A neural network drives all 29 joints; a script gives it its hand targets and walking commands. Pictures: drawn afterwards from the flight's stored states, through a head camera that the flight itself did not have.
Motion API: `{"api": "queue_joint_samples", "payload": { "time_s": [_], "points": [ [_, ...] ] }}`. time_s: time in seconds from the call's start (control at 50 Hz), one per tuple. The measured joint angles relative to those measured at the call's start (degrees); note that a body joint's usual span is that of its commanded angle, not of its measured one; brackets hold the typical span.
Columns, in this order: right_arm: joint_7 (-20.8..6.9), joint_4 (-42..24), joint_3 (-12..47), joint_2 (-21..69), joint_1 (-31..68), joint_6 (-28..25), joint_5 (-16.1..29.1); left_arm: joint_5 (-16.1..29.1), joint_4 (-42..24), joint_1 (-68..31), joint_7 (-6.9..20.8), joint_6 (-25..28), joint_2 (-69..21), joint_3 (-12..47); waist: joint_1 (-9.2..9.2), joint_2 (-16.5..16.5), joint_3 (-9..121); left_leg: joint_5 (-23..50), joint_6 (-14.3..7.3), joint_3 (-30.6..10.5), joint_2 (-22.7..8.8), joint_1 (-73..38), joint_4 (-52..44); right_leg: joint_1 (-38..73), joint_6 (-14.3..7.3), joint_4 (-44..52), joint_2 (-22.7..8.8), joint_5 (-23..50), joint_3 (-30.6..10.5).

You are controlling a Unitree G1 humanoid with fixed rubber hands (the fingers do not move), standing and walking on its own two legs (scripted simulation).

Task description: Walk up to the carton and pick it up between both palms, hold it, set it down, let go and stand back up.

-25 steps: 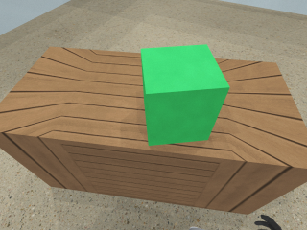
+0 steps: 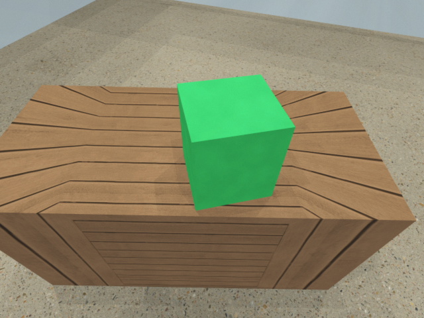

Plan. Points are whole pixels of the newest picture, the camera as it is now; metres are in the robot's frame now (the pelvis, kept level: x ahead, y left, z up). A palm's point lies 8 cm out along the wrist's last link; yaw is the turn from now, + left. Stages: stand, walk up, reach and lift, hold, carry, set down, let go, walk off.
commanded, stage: walk up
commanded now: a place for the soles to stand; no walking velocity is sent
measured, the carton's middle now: (227, 143) +0.53 -0.05 +0.00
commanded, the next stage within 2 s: none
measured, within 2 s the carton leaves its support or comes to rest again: neither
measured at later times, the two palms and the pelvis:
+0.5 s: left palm out of the picture +0.12 +0.31 -0.11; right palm out of the picture +0.10 -0.31 -0.11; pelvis +0.02 +0.00 +0.01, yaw -2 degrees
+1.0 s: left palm out of the picture +0.16 +0.28 -0.09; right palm out of the picture +0.09 -0.36 -0.12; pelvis +0.08 -0.04 +0.00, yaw -3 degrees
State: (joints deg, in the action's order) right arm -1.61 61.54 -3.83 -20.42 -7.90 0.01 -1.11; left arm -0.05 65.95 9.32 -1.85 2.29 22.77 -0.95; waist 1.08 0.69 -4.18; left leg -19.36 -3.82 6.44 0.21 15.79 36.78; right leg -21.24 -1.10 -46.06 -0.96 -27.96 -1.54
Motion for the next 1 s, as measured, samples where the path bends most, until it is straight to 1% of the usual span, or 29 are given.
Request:
{"api": "queue_joint_samples", "payload": {
  "time_s": [0.04,0.08,0.1,0.16,0.24,0.26,0.3,0.32,0.36,0.44,0.62,0.64,0.68,0.7,0.74,0.76,0.8,0.84,0.88,0.9,0.94,0.96,1.0],
  "points": [
    [0.10,0.20,0.13,-0.05,-0.38,0.19,0.11,-0.12,-0.01,-0.22,0.03,0.38,-0.10,-0.23,0.09,-0.16,-0.01,-0.06,0.25,0.56,-0.47,-0.81,-0.48,2.08,-0.04,5.29,-0.37,3.36,1.35],
    [0.10,0.58,0.35,-0.16,-0.41,0.53,0.38,-0.66,-0.02,-0.73,0.01,0.71,-0.29,-0.43,0.00,-0.72,-0.34,-0.73,0.80,0.94,-1.33,-1.28,0.11,4.42,0.76,11.20,0.01,12.29,1.92],
    [0.03,0.79,0.44,-0.18,-0.40,0.75,0.54,-0.89,-0.07,-1.13,0.03,0.87,-0.49,-0.48,0.15,-1.21,-0.47,-0.95,1.11,0.75,-1.78,-1.36,0.27,4.79,1.29,11.84,0.38,13.87,2.14],
    [-0.24,1.33,0.54,-0.18,-0.03,1.30,0.85,-0.96,-0.84,-2.14,0.18,1.36,-0.68,-0.26,0.67,-1.45,-0.30,-0.75,1.67,-0.25,-1.23,-1.10,-0.18,4.52,1.60,11.62,0.10,12.52,2.50],
    [-0.39,2.10,0.50,-0.24,1.01,0.97,0.78,-0.79,-1.20,-3.95,0.15,0.73,-0.63,0.46,0.51,-0.65,-0.36,0.52,0.74,0.15,0.35,-2.22,-2.87,4.41,2.06,11.54,-1.26,11.96,1.97],
    [-0.43,2.04,0.51,-0.21,1.19,0.82,0.66,-0.64,-1.15,-4.30,0.19,0.41,-0.59,0.58,0.39,-0.49,-0.24,0.73,0.60,0.36,0.51,-2.54,-3.48,4.42,1.87,11.61,-1.35,11.98,1.76],
    [-0.46,1.87,0.64,-0.09,1.62,0.67,0.51,-0.50,-1.04,-4.69,0.21,-0.07,-0.40,0.79,0.29,-0.36,-0.03,0.68,0.39,0.65,0.40,-2.95,-3.84,4.55,1.08,11.63,-1.16,11.71,1.51],
    [-0.44,1.85,0.74,-0.03,1.92,0.70,0.47,-0.49,-0.97,-4.75,0.21,-0.15,-0.33,0.89,0.28,-0.42,0.01,0.47,0.41,0.71,0.17,-3.16,-3.75,4.87,1.23,11.89,-0.95,11.72,1.46],
    [-0.35,1.80,0.96,0.06,2.60,0.88,0.48,-0.62,-0.82,-4.75,0.25,0.07,-0.41,0.99,0.20,-0.76,-0.02,0.07,0.73,0.72,-0.46,-3.67,-3.72,5.86,2.41,13.13,-0.38,12.30,1.45],
    [-0.34,1.36,0.89,-0.06,4.18,0.99,0.88,-0.70,-0.89,-4.87,0.21,0.75,-0.63,1.04,0.15,-1.00,-0.38,0.04,1.21,0.67,-0.79,-4.01,-4.00,6.49,2.08,14.07,-0.05,12.59,1.54],
    [-0.43,0.08,0.63,-0.59,6.45,1.67,0.71,-0.70,-1.16,-4.11,-0.18,-0.19,0.02,1.43,-0.89,-0.30,-0.90,-0.65,0.61,1.61,-0.65,-4.32,-3.18,5.95,2.23,12.21,-0.15,11.76,0.60],
    [-0.52,-0.10,0.56,-0.60,6.38,1.70,0.66,-0.89,-1.28,-3.68,0.02,-0.26,0.02,1.35,-0.96,-0.42,-0.79,-0.98,0.57,1.69,-0.83,-4.28,-2.78,5.85,1.93,11.76,0.03,11.14,0.55],
    [-1.17,-1.01,0.05,-0.68,4.94,0.95,0.58,-1.48,-2.07,-1.99,1.19,-0.39,0.10,0.78,-1.27,-0.68,-0.07,-2.27,0.22,2.00,-1.28,-4.51,-1.86,5.13,0.02,8.63,0.26,5.51,0.92],
    [-1.43,-1.44,-0.21,-0.70,3.94,0.42,0.41,-1.70,-2.39,-1.05,1.73,-0.52,0.20,0.55,-1.39,-0.69,0.31,-2.76,0.07,2.33,-1.41,-4.95,-1.88,4.25,-0.46,5.79,0.08,2.68,1.36],
    [-1.61,-2.11,-0.58,-0.79,1.71,-0.57,0.17,-1.80,-2.72,0.43,2.45,-0.53,0.43,0.22,-1.13,-0.52,0.46,-2.85,0.16,2.75,-1.38,-6.49,-2.98,2.57,-0.71,1.52,-0.49,0.32,1.61],
    [-1.63,-2.32,-0.70,-0.93,0.53,-0.79,0.12,-1.79,-2.85,1.08,2.70,-0.35,0.52,0.06,-0.90,-0.43,0.40,-2.78,0.43,2.88,-1.33,-7.42,-3.76,2.03,-0.58,1.13,-0.93,-0.10,1.75],
    [-1.71,-2.60,-0.90,-1.49,-1.92,-0.77,0.02,-1.76,-3.18,2.24,3.17,0.10,0.53,-0.30,-0.40,-0.60,0.25,-2.95,1.16,3.00,-1.44,-9.18,-4.92,1.61,-0.25,3.30,-1.93,0.70,2.69],
    [-1.67,-2.59,-0.99,-2.18,-4.03,-0.25,0.05,-1.78,-3.65,3.07,3.29,0.53,0.57,-0.73,0.04,-1.02,-0.09,-3.87,2.24,2.99,-1.96,-10.42,-4.70,2.28,-0.20,8.08,-2.25,5.24,3.74],
    [-1.33,-2.37,-0.99,-2.79,-5.83,0.64,0.28,-1.78,-4.28,3.28,2.75,1.16,0.41,-1.32,0.54,-2.38,-0.52,-6.02,3.31,1.91,-3.62,-9.80,-1.05,3.80,0.13,10.44,-1.23,14.64,5.07],
    [-1.08,-2.21,-0.97,-2.78,-6.26,1.22,0.40,-1.77,-4.92,3.24,2.36,1.63,0.35,-1.65,0.70,-2.71,-0.81,-6.98,3.16,0.47,-3.94,-7.68,3.60,3.86,0.27,9.76,-1.01,14.63,5.73],
    [-0.48,-2.15,-0.77,-2.61,-6.18,2.27,0.55,-1.40,-6.67,3.43,1.68,2.35,0.24,-1.76,0.35,-2.39,-1.60,-10.63,2.88,-5.51,-0.98,-2.01,15.24,4.07,0.23,8.95,-1.37,11.99,5.91],
    [-0.21,-2.42,-0.72,-2.68,-5.96,2.49,0.76,-1.14,-7.40,3.35,1.35,2.39,0.06,-1.61,0.20,-2.46,-2.23,-11.32,2.83,-7.74,0.26,0.59,20.00,4.55,0.13,9.19,-1.54,11.40,5.99],
    [0.25,-3.39,-0.66,-2.93,-5.56,2.27,1.23,-0.76,-8.55,3.05,0.81,2.03,-0.37,-1.26,0.00,-2.86,-3.31,-10.42,2.90,-9.88,0.97,4.67,24.36,5.55,0.13,10.07,-1.84,11.28,6.25]
  ]
}}
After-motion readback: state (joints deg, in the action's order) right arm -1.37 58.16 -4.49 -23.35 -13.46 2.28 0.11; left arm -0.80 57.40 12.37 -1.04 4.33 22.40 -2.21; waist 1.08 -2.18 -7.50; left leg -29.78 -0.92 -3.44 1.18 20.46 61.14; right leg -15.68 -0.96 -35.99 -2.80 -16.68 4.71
